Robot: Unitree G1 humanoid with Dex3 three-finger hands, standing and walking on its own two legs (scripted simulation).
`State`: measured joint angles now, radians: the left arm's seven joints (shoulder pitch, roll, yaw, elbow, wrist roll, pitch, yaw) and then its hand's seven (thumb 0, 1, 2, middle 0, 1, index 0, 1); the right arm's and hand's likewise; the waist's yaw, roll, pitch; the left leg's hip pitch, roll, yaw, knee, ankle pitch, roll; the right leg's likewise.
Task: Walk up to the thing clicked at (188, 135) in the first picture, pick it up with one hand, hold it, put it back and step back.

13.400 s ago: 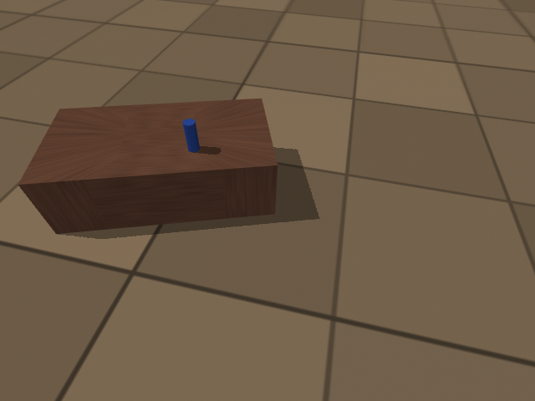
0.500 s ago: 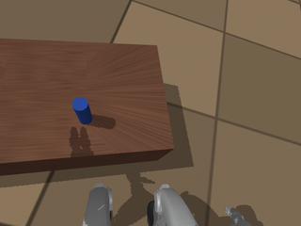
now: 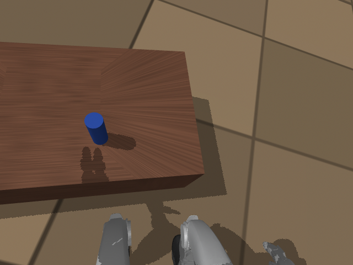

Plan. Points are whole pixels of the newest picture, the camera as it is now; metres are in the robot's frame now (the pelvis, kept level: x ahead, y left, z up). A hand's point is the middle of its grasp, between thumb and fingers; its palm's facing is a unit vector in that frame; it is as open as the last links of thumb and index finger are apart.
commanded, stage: go down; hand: left
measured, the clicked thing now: (97, 129) +0.51 +0.19 -0.25
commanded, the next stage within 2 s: approach in 0.98 s
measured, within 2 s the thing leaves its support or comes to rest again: neither
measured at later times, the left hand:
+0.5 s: hand out of the picture +0.42 +0.40 +0.07, palm faces +0.20 -0.98 +0.02, open 17.3 cm
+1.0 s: hand out of the picture +0.42 +0.40 +0.06, palm faces +0.20 -0.98 +0.02, open 17.3 cm
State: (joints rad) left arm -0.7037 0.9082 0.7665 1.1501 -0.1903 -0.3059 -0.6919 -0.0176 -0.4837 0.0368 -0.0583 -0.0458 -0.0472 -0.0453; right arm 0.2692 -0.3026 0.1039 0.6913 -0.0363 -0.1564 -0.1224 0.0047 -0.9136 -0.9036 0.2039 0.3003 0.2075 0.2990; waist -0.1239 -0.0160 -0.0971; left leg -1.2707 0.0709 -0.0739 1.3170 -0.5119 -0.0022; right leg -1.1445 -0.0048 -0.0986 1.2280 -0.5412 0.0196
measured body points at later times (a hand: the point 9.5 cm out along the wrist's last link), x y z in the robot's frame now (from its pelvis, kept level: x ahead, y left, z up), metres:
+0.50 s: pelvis +0.00 +0.00 -0.01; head +0.17 +0.06 +0.40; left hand +0.41 +0.45 +0.07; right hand +0.08 -0.27 -0.10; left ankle +0.04 +0.11 -0.62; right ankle +0.02 -0.14 -0.62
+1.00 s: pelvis +0.00 +0.00 -0.01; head +0.17 +0.06 +0.40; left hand +0.40 +0.45 +0.06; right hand +0.08 -0.28 -0.10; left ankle +0.04 +0.11 -0.62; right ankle +0.02 -0.14 -0.62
